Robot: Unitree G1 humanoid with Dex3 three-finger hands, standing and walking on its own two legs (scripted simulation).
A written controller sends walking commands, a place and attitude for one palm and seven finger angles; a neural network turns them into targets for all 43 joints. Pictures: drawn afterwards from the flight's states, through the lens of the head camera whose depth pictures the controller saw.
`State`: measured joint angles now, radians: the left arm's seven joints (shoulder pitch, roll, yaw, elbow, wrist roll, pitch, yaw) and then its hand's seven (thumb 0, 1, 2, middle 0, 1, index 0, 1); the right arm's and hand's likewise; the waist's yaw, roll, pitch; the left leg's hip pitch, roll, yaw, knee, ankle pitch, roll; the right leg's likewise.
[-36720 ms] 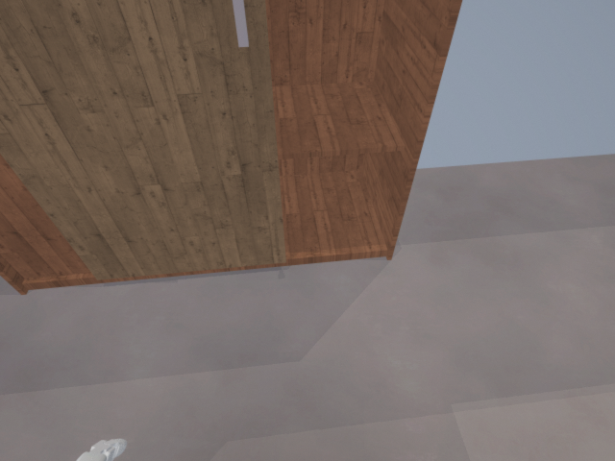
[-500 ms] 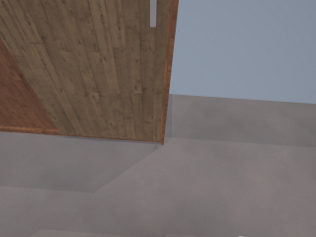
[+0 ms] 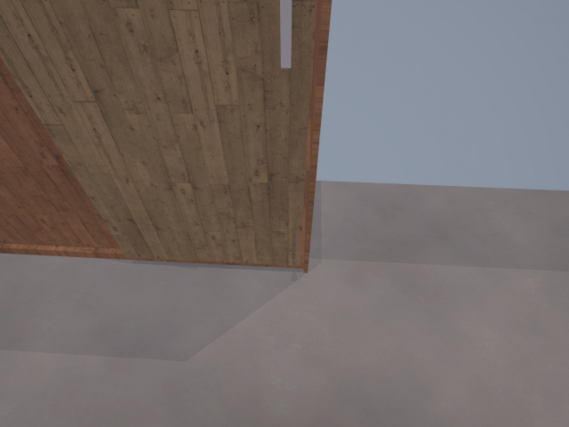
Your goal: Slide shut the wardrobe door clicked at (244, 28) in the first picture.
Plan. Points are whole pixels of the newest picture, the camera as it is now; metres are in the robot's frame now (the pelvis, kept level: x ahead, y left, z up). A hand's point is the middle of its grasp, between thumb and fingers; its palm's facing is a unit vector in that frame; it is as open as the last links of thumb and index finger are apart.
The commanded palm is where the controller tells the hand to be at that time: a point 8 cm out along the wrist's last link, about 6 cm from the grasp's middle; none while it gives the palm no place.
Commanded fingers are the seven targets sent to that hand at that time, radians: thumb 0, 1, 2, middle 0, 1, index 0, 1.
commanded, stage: let the arm hang, fingers relaxed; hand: left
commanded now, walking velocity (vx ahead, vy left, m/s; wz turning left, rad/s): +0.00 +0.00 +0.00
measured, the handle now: (286, 0) +0.79 +0.05 +0.25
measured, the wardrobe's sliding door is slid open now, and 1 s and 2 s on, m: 0.01 0.01 0.01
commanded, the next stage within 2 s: look to check the result in 0.32 s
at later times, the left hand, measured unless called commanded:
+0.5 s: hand out of the picture +0.00 +0.18 -0.18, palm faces +0.00 -0.98 -0.20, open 7.4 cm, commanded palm none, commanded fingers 0.00 0.90 0.90 -0.20 -0.30 -0.20 -0.30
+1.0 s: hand out of the picture +0.02 +0.17 -0.18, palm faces +0.00 -0.98 -0.20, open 7.4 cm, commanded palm none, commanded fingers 0.00 0.90 0.90 -0.20 -0.30 -0.20 -0.30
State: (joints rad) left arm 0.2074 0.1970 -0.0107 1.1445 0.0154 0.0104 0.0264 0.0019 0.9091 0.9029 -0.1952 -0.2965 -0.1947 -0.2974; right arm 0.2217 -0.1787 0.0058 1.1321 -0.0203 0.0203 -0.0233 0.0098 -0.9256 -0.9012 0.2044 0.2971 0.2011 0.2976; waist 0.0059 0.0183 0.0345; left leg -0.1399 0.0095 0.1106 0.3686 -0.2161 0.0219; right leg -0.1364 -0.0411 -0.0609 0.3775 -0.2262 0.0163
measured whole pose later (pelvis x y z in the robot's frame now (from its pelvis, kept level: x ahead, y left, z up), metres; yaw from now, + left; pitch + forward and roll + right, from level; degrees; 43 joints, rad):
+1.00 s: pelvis +0.01 +0.00 +0.00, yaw +0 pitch -1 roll +0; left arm 0.22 0.17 -0.01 1.15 0.02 0.00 0.03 0.00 0.91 0.90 -0.20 -0.30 -0.20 -0.30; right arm 0.23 -0.16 0.00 1.15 -0.02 0.01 -0.03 0.00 -0.91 -0.90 0.20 0.30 0.20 0.30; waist 0.00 -0.01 0.05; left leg -0.13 0.01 0.11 0.37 -0.23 0.02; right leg -0.12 -0.04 -0.06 0.37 -0.23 0.01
